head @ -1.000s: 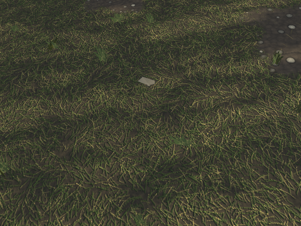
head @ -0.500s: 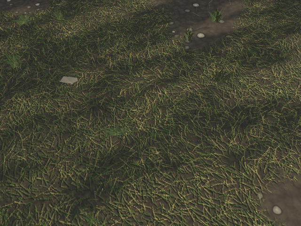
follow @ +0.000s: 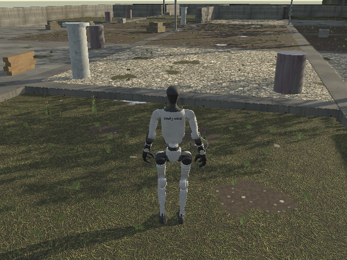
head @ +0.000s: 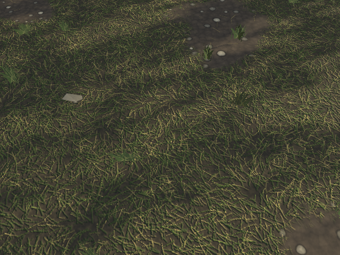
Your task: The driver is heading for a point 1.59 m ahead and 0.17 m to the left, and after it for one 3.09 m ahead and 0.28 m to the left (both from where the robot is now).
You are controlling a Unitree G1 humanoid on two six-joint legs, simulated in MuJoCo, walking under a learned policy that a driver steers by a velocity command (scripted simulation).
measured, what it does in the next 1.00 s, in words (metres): walks ahead: left foot, then right foot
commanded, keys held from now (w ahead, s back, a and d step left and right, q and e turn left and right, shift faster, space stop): q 0.34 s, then w+q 0.12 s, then w+e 0.54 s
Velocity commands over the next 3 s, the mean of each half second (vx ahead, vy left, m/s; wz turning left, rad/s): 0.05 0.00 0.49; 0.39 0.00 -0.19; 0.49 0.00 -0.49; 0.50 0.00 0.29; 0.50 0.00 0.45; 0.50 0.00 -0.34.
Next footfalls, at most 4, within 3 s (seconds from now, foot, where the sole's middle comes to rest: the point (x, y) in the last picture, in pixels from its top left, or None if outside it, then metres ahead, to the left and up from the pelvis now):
0.08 left None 0.01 0.10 -0.78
0.60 right None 0.11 -0.07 -0.78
1.06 left None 0.37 0.18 -0.78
1.58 right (186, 218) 0.63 -0.05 -0.78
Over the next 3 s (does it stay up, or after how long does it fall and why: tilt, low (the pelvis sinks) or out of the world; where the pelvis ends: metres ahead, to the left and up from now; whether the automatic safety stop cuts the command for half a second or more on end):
stays up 1.26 0.14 0.01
